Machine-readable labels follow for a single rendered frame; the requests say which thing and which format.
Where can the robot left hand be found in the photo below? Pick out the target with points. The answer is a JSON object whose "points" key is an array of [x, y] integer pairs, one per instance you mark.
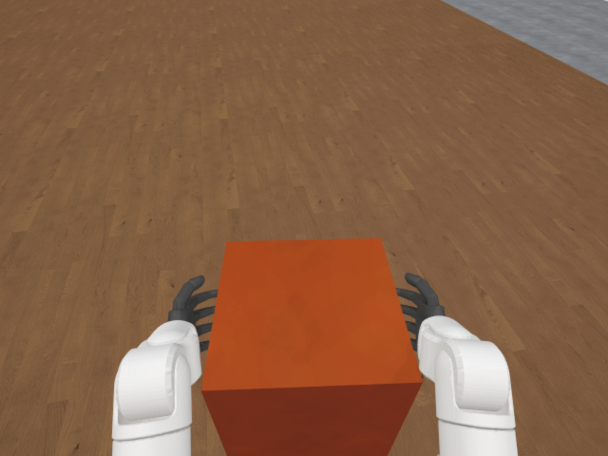
{"points": [[184, 305]]}

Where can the carton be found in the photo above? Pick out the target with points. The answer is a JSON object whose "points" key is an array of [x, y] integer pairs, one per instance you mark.
{"points": [[309, 352]]}

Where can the robot right forearm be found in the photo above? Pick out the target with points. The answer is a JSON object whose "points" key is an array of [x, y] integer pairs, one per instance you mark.
{"points": [[472, 389]]}

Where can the robot left forearm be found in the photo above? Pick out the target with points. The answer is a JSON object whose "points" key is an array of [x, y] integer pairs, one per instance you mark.
{"points": [[152, 405]]}

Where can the robot right hand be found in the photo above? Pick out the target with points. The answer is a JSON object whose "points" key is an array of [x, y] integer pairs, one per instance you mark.
{"points": [[427, 304]]}

